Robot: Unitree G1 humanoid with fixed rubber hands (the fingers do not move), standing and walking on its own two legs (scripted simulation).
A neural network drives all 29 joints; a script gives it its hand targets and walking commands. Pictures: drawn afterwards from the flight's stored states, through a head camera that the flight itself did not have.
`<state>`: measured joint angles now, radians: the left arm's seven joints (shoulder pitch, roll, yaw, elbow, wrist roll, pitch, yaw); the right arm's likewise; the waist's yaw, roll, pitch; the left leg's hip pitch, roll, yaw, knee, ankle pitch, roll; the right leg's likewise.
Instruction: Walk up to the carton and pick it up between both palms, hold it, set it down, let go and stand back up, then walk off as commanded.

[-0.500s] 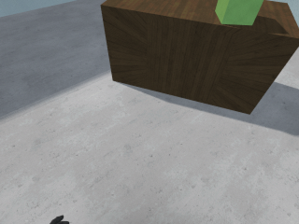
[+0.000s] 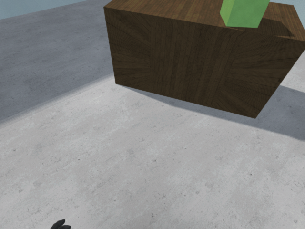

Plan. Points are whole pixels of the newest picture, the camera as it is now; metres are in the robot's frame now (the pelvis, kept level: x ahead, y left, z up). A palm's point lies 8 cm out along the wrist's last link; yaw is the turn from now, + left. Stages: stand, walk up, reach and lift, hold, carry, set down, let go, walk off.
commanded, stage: stand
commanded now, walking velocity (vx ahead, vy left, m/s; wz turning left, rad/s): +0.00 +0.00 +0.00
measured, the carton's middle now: out of the picture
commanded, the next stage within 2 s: walk up in 0.46 s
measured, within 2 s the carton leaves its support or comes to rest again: neither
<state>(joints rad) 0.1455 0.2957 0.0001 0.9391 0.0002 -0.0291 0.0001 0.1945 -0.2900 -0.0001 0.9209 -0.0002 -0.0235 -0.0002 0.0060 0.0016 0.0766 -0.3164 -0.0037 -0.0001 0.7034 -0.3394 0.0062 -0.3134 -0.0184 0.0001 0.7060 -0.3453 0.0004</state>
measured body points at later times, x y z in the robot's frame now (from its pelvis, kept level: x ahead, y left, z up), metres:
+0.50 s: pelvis +0.00 +0.00 +0.00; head +0.01 +0.00 +0.45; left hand +0.11 +0.27 -0.12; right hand +0.09 -0.27 -0.13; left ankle +0.03 +0.12 -0.72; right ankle +0.02 -0.13 -0.72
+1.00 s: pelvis +0.06 -0.07 -0.01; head +0.07 -0.09 +0.44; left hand +0.19 +0.23 -0.11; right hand +0.11 -0.41 -0.13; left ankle +0.03 +0.11 -0.71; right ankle +0.06 -0.20 -0.72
